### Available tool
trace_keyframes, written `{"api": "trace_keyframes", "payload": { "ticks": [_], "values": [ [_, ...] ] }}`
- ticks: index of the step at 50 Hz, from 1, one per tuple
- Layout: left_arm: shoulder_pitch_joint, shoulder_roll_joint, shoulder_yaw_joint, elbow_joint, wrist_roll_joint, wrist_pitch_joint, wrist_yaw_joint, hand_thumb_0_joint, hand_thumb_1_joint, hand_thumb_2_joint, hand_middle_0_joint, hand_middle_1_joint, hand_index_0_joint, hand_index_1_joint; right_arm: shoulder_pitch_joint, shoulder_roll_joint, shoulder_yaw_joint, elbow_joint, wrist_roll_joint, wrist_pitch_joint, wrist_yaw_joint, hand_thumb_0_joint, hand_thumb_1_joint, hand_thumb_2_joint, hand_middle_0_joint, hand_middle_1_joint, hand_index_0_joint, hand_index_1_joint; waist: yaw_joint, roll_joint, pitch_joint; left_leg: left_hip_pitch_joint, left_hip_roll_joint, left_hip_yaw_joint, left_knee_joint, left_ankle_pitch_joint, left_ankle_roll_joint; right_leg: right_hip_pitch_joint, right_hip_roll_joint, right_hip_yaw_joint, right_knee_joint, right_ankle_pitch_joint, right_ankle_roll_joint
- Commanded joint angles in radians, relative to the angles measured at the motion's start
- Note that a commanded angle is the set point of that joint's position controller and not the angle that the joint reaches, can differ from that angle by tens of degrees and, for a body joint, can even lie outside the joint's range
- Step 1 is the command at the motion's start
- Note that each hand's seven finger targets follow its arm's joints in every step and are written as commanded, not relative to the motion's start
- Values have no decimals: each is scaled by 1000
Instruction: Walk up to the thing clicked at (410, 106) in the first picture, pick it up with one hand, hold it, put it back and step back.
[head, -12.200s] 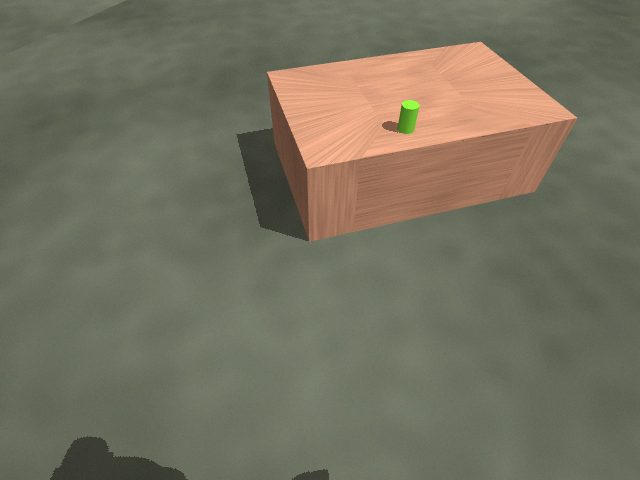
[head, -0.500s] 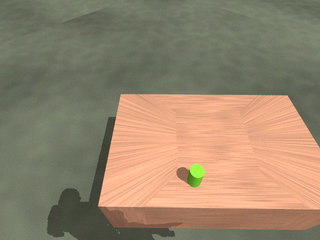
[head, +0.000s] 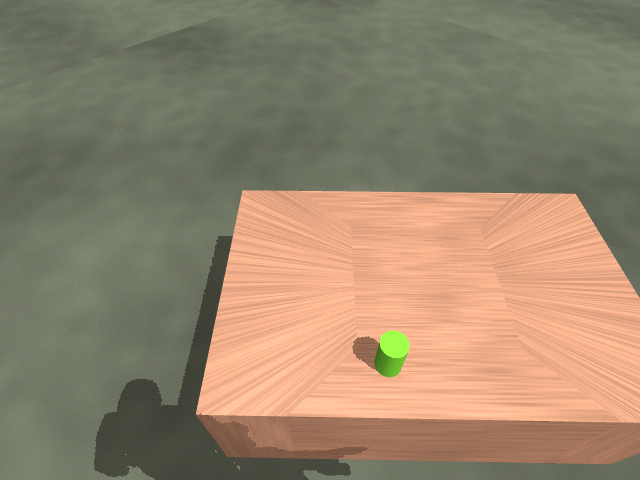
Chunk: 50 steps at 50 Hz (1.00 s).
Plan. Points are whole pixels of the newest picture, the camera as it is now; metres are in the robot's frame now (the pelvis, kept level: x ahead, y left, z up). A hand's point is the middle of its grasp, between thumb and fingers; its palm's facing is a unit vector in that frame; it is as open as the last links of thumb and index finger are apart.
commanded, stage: stand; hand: right
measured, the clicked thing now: (391, 354) +0.43 -0.14 -0.34
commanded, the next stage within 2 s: go down in 0.68 s
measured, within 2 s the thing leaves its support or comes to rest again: neither
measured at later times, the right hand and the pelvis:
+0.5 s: hand out of the picture +0.07 -0.25 -0.16, palm faces -0.02 +0.94 -0.34, open 7.4 cm; pelvis +0.00 +0.00 +0.00, yaw +0 degrees
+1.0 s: hand out of the picture +0.15 -0.25 -0.16, palm faces +0.05 +0.95 -0.32, open 10.4 cm; pelvis -0.02 +0.00 -0.01, yaw +0 degrees
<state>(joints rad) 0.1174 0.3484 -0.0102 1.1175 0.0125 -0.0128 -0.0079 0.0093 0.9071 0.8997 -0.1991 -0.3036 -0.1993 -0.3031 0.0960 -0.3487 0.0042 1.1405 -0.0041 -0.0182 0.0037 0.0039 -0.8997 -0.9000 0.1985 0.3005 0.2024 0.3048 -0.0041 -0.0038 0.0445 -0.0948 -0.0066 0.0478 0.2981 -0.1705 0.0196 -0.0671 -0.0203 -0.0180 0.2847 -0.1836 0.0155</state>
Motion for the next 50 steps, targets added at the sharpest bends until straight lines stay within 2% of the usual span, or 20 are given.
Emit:
{"api": "trace_keyframes", "payload": {
  "ticks": [1,2,14,25,34,38,39,40,41,42,43,44,45,46,47,48,50],
  "values": [
    [-27,208,40,-55,0,-17,18,0,900,900,-200,-300,-200,-301,-40,-217,-43,-59,-4,-18,-13,0,-900,-900,200,300,200,300,6,6,-83,46,152,-119,-37,181,5,-19,-123,96,-37,150,-31],
    [-33,214,42,-52,-1,-17,18,0,900,900,-200,-300,-200,-301,-38,-211,-41,-56,-2,-18,-13,0,-900,-900,200,300,200,300,2,1,-62,34,146,-121,-42,176,2,-24,-122,98,-40,148,-31],
    [-33,212,42,-57,-2,-16,17,0,900,900,-200,-300,-200,-301,-38,-218,-42,-57,-4,-21,-14,0,-900,-900,200,300,200,300,3,9,-66,34,150,-126,-43,166,1,-31,-121,100,-34,123,-34],
    [-26,210,39,-60,-1,-18,19,0,900,900,-200,-300,-200,-301,-32,-217,-43,-58,-4,-18,-13,0,-900,-900,200,300,200,300,3,-1,-72,40,149,-122,-32,195,6,-24,-124,97,-34,163,-32],
    [-25,218,42,-56,0,-19,19,0,900,900,-200,-300,-200,-301,-30,-215,-42,-56,-4,-17,-12,0,-900,-900,200,300,200,300,1,-8,-56,26,146,-128,-45,139,1,-32,-121,99,-43,105,-33],
    [-23,216,41,-59,0,-20,18,0,900,900,-200,-300,-200,-301,-32,-217,-42,-58,-5,-18,-12,0,-900,-900,200,300,200,300,3,5,-81,40,149,-126,-36,167,6,-14,-127,103,-39,150,-34],
    [-22,215,40,-58,-1,-19,19,0,820,894,-175,-253,-159,-270,-29,-212,-40,-58,-4,-19,-12,0,-820,-820,120,220,120,220,2,8,-71,32,148,-126,-39,172,2,-21,-124,98,-37,143,-33],
    [-14,68,33,-324,-54,-70,38,0,900,962,-221,-313,-213,-323,-380,-66,-70,-409,45,-111,-22,0,-740,-740,67,140,47,140,109,-38,-13,-165,16,-39,44,151,-21,-138,23,-24,66,87,-39],
    [19,91,37,-280,-60,-67,48,0,966,949,-217,-304,-205,-317,-441,-119,-82,-358,23,-105,-23,0,-660,-660,52,60,39,60,64,-15,-51,-124,15,-31,57,127,-23,-133,24,-13,78,69,-38],
    [47,113,47,-273,-60,-62,50,0,954,955,-212,-301,-198,-316,-286,-142,-110,-197,11,-73,-22,0,-580,-580,51,49,41,49,51,44,-36,-137,11,-24,68,91,-26,-166,28,-14,99,44,-45],
    [48,115,66,-286,-57,-52,48,0,962,958,-212,-302,-197,-318,-213,-178,-146,-141,-1,-52,-12,0,-500,-500,62,45,48,45,38,57,-26,-166,22,-24,96,72,-27,-210,34,-12,136,36,-46],
    [73,125,74,-318,-56,-49,56,0,901,932,-219,-307,-209,-318,-200,-240,-190,-168,-6,-44,-12,0,-420,-420,73,39,58,39,25,55,-142,-118,29,-31,114,97,-26,-197,40,-14,162,60,-45],
    [117,123,83,-343,-57,-50,67,0,915,925,-213,-302,-205,-310,-239,-273,-211,-189,-15,-41,-8,0,-340,-340,69,40,55,40,30,51,-240,-77,31,-36,130,145,-23,-193,41,-14,182,103,-44],
    [123,110,85,-361,-53,-47,69,0,931,924,-208,-304,-203,-309,-221,-271,-219,-193,-30,-28,2,0,-260,-260,69,39,54,39,22,17,-277,-80,31,-37,153,164,-20,-192,44,-15,195,123,-38],
    [154,102,91,-360,-42,-44,71,0,918,917,-206,-302,-202,-307,-149,-243,-215,-145,-49,-7,13,0,-247,-188,81,32,63,32,18,36,-280,-80,29,-37,157,165,-19,-214,45,-18,203,127,-39],
    [144,99,92,-388,-42,-45,71,0,906,908,-208,-304,-205,-307,-81,-254,-237,-148,-66,12,19,0,-224,-168,88,28,66,28,-9,44,-292,-64,27,-33,157,166,-18,-229,46,-19,206,139,-39],
    [102,86,80,-446,-43,-54,77,0,903,897,-209,-306,-209,-306,-81,-258,-245,-207,-84,54,22,0,-151,-128,98,22,74,22,-33,-20,-304,-38,30,-31,154,153,-14,-234,49,-24,198,135,-31]
  ]
}}
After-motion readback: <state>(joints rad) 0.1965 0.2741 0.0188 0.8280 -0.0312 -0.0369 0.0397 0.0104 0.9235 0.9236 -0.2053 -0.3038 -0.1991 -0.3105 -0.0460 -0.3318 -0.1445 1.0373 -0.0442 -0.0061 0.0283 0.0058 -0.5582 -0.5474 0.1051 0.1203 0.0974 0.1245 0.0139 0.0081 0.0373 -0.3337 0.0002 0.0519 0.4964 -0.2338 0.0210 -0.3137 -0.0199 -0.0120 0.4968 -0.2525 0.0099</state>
